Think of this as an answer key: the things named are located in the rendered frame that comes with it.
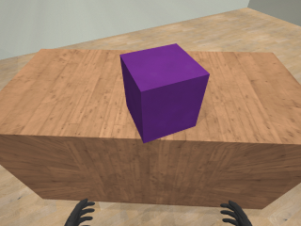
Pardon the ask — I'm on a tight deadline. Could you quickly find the carton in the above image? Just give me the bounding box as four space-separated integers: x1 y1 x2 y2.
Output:
119 43 210 143

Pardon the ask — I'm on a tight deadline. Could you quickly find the pedestal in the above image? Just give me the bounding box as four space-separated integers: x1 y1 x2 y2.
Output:
0 49 301 210

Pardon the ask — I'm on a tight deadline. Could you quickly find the robot right hand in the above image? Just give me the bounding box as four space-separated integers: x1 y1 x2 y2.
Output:
220 201 252 226

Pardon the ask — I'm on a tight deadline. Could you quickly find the robot left hand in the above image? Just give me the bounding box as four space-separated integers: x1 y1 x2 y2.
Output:
64 198 95 226

